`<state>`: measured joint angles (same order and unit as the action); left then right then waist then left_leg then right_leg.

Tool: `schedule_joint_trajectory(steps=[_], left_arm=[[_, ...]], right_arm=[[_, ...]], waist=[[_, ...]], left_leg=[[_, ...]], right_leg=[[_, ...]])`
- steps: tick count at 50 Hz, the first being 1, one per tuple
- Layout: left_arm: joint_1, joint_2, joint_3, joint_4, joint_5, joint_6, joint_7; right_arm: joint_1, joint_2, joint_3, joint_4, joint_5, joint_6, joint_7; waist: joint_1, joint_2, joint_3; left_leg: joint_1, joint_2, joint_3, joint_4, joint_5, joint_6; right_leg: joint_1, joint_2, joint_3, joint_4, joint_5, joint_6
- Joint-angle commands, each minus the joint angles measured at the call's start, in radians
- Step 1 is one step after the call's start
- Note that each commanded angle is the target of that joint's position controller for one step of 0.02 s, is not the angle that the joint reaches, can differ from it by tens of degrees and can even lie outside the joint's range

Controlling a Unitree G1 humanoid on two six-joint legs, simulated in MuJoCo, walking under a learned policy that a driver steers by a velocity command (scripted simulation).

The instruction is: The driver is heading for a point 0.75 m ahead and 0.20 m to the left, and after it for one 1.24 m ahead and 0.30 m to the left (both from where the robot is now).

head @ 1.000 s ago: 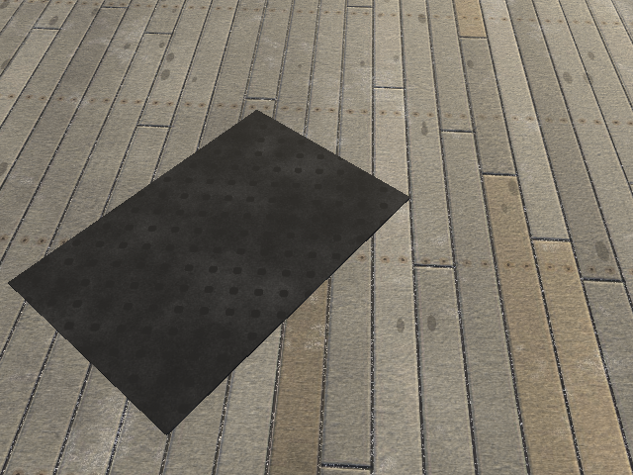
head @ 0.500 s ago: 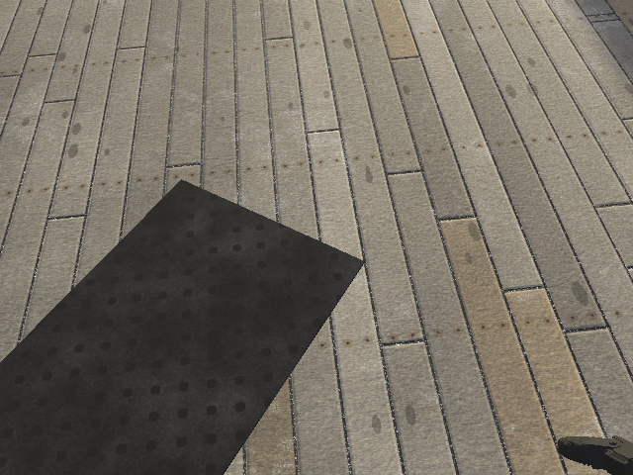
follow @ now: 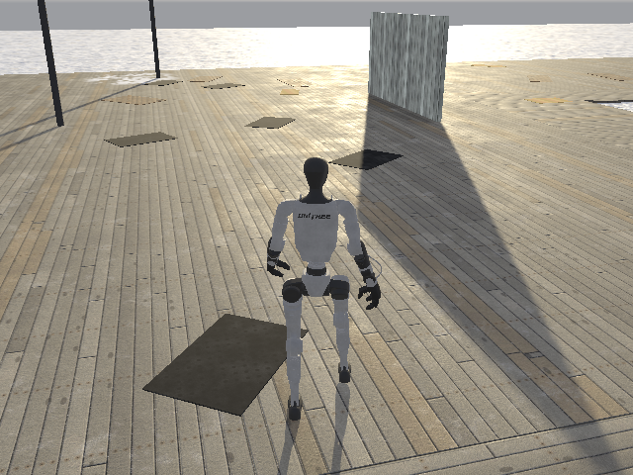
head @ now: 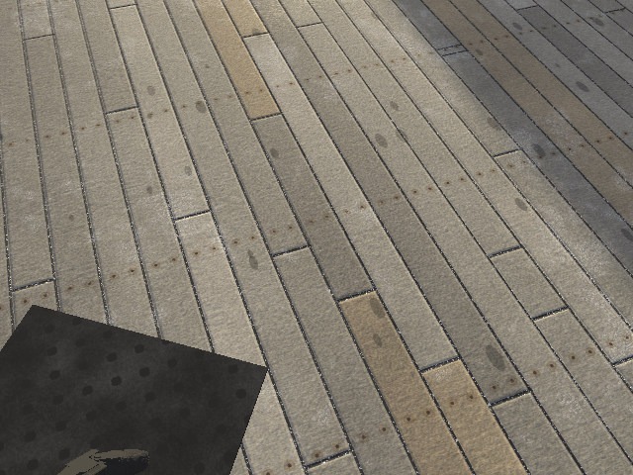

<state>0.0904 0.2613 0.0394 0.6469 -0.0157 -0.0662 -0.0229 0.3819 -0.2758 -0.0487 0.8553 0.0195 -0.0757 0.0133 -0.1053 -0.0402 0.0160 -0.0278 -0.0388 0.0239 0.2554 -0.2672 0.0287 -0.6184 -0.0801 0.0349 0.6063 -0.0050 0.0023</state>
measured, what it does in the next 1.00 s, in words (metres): walks ahead, turning left: right foot, then left foot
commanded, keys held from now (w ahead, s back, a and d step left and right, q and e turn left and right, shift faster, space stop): w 0.08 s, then w+q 0.92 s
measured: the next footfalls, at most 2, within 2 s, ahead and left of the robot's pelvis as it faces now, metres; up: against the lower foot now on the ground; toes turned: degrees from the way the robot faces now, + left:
right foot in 0.10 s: +0.23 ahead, -0.14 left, +0.00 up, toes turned -1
left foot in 0.64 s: +0.49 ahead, +0.13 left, +0.00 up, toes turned +18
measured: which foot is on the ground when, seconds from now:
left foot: down 0.00-0.10, up 0.12-0.62, down 0.64-1.00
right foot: up 0.00-0.08, down 0.10-0.66, up 0.68-1.00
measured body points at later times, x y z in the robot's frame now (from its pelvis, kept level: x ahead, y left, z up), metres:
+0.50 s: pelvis +0.27 -0.04 +0.00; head +0.29 -0.03 +0.45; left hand +0.26 +0.25 -0.12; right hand +0.48 -0.26 -0.11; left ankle +0.42 +0.15 -0.69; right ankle +0.19 -0.14 -0.74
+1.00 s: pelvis +0.54 +0.07 +0.00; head +0.57 +0.10 +0.45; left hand +0.63 +0.39 -0.08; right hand +0.73 -0.17 -0.10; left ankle +0.46 +0.12 -0.74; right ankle +0.78 -0.02 -0.69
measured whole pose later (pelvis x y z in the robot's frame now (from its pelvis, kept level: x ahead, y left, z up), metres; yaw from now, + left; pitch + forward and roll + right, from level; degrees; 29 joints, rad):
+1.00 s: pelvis +0.54 +0.07 +0.00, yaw +28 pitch +2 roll +0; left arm 0.05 0.29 0.05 0.69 0.00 -0.09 -0.01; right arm 0.33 -0.28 -0.07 0.72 0.02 -0.04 -0.01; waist -0.07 -0.04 0.03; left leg -0.14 -0.11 -0.14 0.37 -0.26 0.08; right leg -0.64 -0.07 0.10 0.62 0.02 0.07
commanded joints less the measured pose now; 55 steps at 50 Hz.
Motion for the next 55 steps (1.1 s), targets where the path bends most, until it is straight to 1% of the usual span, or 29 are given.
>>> schedule_joint_trajectory(steps=[1,3,4,5,6,7,8,9,10,11,13,16,22,27,29,31,32,33,34,35,36,37,38,39,42,47,52,54,55], left_arm=[[-0.118,0.068,0.017,-0.106,-0.007,-0.024,-0.015],[-0.064,0.095,0.029,-0.097,-0.003,-0.028,-0.019],[0.036,0.123,0.046,-0.067,0.003,-0.028,-0.014],[0.185,0.173,0.070,-0.030,0.012,-0.027,-0.004],[0.336,0.269,0.092,-0.018,0.036,-0.022,0.007],[0.374,0.262,0.088,-0.002,0.026,-0.015,0.004],[0.348,0.186,0.066,0.002,0.017,-0.014,0.006],[0.280,0.160,0.055,0.001,0.011,-0.015,0.007],[0.217,0.133,0.046,0.001,0.016,-0.017,0.004],[0.170,0.106,0.039,0.001,0.021,-0.025,0.001],[0.130,0.092,0.041,0.017,0.027,-0.044,-0.001],[0.132,0.110,0.051,0.051,0.035,-0.058,0.007],[0.176,0.151,0.063,0.098,0.026,-0.046,0.030],[0.241,0.185,0.077,0.144,0.003,-0.009,0.037],[0.223,0.213,0.085,0.142,-0.002,0.007,0.045],[0.200,0.235,0.089,0.135,-0.006,0.024,0.054],[0.192,0.223,0.080,0.128,-0.007,0.023,0.058],[0.269,0.107,0.044,0.085,0.033,0.005,0.050],[0.263,0.076,0.020,0.057,0.024,-0.038,0.034],[0.131,0.159,0.042,0.033,-0.019,-0.065,0.019],[0.087,0.155,0.038,0.014,-0.028,-0.079,0.016],[0.087,0.148,0.039,0.025,-0.004,-0.082,0.024],[0.100,0.162,0.048,0.032,0.016,-0.074,0.029],[0.118,0.162,0.052,0.034,0.021,-0.060,0.027],[0.114,0.123,0.043,0.027,0.032,-0.032,0.030],[-0.078,0.079,0.021,-0.019,0.024,-0.036,0.021],[-0.132,0.132,0.038,-0.043,0.006,-0.057,-0.002],[-0.064,0.152,0.052,-0.029,0.004,-0.066,-0.002],[0.022,0.170,0.065,-0.006,0.009,-0.070,0.003]], right_arm=[[0.015,-0.186,-0.043,-0.032,0.007,0.004,-0.006],[0.001,-0.204,-0.048,-0.028,0.009,0.016,-0.012],[-0.015,-0.202,-0.046,-0.029,0.011,0.020,-0.015],[-0.010,-0.169,-0.032,-0.036,0.003,0.019,-0.016],[0.032,-0.082,-0.002,-0.073,-0.018,0.005,-0.013],[0.087,-0.046,0.013,-0.067,-0.009,-0.014,-0.010],[0.005,-0.149,-0.017,-0.071,0.020,-0.020,-0.005],[-0.064,-0.163,-0.022,-0.093,0.027,-0.021,-0.003],[-0.096,-0.152,-0.023,-0.095,0.015,-0.017,-0.006],[-0.091,-0.142,-0.029,-0.090,0.007,-0.005,-0.008],[-0.046,-0.099,-0.026,-0.073,0.012,0.022,-0.009],[-0.086,-0.078,-0.028,-0.090,0.008,0.040,-0.014],[-0.260,-0.041,-0.013,-0.148,-0.001,0.028,0.017],[-0.378,-0.043,-0.009,-0.227,0.001,0.028,0.047],[-0.351,-0.069,-0.023,-0.243,0.002,0.032,0.054],[-0.176,-0.132,-0.059,-0.214,0.005,0.038,0.049],[-0.011,-0.195,-0.094,-0.174,0.006,0.042,0.033],[0.058,-0.312,-0.122,-0.159,0.008,0.048,0.012],[0.045,-0.311,-0.109,-0.194,0.005,0.033,0.017],[0.041,-0.229,-0.086,-0.191,-0.003,0.023,0.021],[-0.006,-0.196,-0.076,-0.189,-0.001,0.015,0.020],[-0.077,-0.166,-0.067,-0.199,0.001,0.013,0.019],[-0.130,-0.135,-0.056,-0.216,-0.005,0.013,0.015],[-0.155,-0.127,-0.052,-0.231,-0.014,0.014,0.011],[-0.148,-0.155,-0.060,-0.228,-0.011,0.009,-0.005],[-0.081,-0.177,-0.067,-0.203,0.001,0.022,-0.027],[-0.026,-0.171,-0.067,-0.180,0.008,0.035,-0.033],[-0.048,-0.167,-0.069,-0.186,0.005,0.040,-0.035],[-0.057,-0.142,-0.060,-0.193,0.002,0.041,-0.033]], waist=[[0.016,0.124,0.038],[0.064,0.136,0.009],[0.124,0.126,-0.051],[0.191,0.101,-0.158],[0.220,-0.073,-0.328],[0.208,-0.241,-0.421],[0.228,-0.130,-0.291],[0.205,-0.093,-0.168],[0.174,-0.047,-0.104],[0.140,-0.057,-0.056],[0.098,-0.074,-0.038],[0.088,-0.033,0.000],[0.147,0.002,0.052],[0.178,0.005,0.084],[0.143,-0.029,0.037],[0.036,-0.050,-0.074],[-0.051,-0.015,-0.158],[-0.002,0.224,-0.253],[0.023,0.249,-0.408],[-0.032,0.141,-0.328],[-0.003,0.108,-0.202],[0.048,0.040,-0.123],[0.086,0.052,-0.085],[0.112,0.074,-0.074],[0.127,0.077,-0.053],[0.053,0.119,-0.020],[0.042,0.146,-0.020],[0.086,0.177,-0.029],[0.132,0.172,-0.067]], left_leg=[[0.007,0.281,-0.154,-0.044,0.314,0.152],[0.043,0.288,-0.145,0.034,0.468,0.130],[0.028,0.256,-0.105,0.152,0.617,0.108],[-0.081,0.205,-0.074,0.348,0.605,0.077],[-0.421,0.097,-0.015,0.725,0.270,0.012],[-0.643,0.002,-0.105,0.936,-0.324,-0.007],[-0.741,0.055,-0.161,1.028,-0.288,0.000],[-0.760,0.096,-0.134,1.011,-0.192,0.005],[-0.724,0.130,-0.120,0.965,-0.114,0.000],[-0.679,0.156,-0.124,0.923,-0.056,-0.007],[-0.599,0.171,-0.125,0.905,0.008,-0.023],[-0.654,0.169,-0.149,0.841,0.110,-0.043],[-0.650,0.148,-0.071,0.511,0.361,-0.030],[-0.701,0.125,-0.004,0.386,0.244,0.020],[-0.606,0.070,0.055,0.377,0.141,0.057],[-0.357,-0.012,0.100,0.355,0.083,0.109],[-0.081,-0.024,0.051,0.288,0.146,0.151],[0.296,0.225,-0.376,0.287,0.146,0.286],[0.460,0.382,-0.870,0.104,-0.006,0.434],[0.419,0.355,-0.763,0.050,-0.015,0.366],[0.279,0.319,-0.623,0.046,0.038,0.326],[0.123,0.274,-0.515,0.041,0.131,0.291],[0.004,0.241,-0.441,0.023,0.230,0.276],[-0.072,0.219,-0.412,0.000,0.278,0.273],[-0.191,0.184,-0.326,-0.029,0.392,0.276],[-0.249,0.113,-0.261,-0.007,0.254,0.202],[-0.143,0.170,-0.401,0.095,0.143,0.175],[-0.124,0.175,-0.444,0.162,0.165,0.154],[-0.141,0.136,-0.427,0.241,0.202,0.128]], right_leg=[[0.028,0.030,-0.026,-0.068,-0.026,-0.025],[0.125,0.056,-0.045,-0.112,-0.081,-0.057],[0.277,0.081,-0.071,-0.149,-0.068,-0.083],[0.533,0.039,-0.030,-0.130,-0.040,-0.120],[0.922,-0.222,0.305,-0.103,-0.057,-0.232],[1.030,-0.346,0.640,-0.236,-0.220,-0.311],[0.936,-0.310,0.563,-0.269,-0.321,-0.268],[0.795,-0.277,0.419,-0.297,-0.284,-0.235],[0.671,-0.233,0.325,-0.336,-0.231,-0.216],[0.578,-0.197,0.244,-0.377,-0.176,-0.204],[0.477,-0.173,0.144,-0.440,-0.095,-0.202],[0.462,-0.171,0.026,-0.473,0.039,-0.203],[0.526,-0.153,-0.149,-0.493,0.096,-0.166],[0.711,-0.210,-0.199,-0.411,0.232,-0.148],[0.747,-0.211,-0.229,-0.299,0.540,-0.125],[0.715,-0.185,-0.257,-0.032,0.773,-0.093],[0.565,-0.143,-0.273,0.209,0.644,-0.054],[0.149,-0.020,-0.258,0.582,-0.090,0.008],[-0.091,0.140,-0.021,0.799,-0.613,0.027],[-0.197,0.077,0.072,0.815,-0.542,0.003],[-0.212,0.036,0.058,0.741,-0.452,-0.016],[-0.158,-0.005,0.051,0.648,-0.389,-0.014],[-0.083,-0.030,0.051,0.578,-0.348,-0.004],[-0.024,-0.039,0.052,0.550,-0.323,0.006],[0.014,-0.028,0.020,0.425,-0.252,0.053],[0.086,0.043,0.006,0.045,0.054,0.077],[0.141,0.073,0.049,-0.101,0.022,0.044],[0.224,0.076,0.041,-0.131,-0.055,0.010],[0.351,0.074,0.026,-0.167,-0.053,-0.017]])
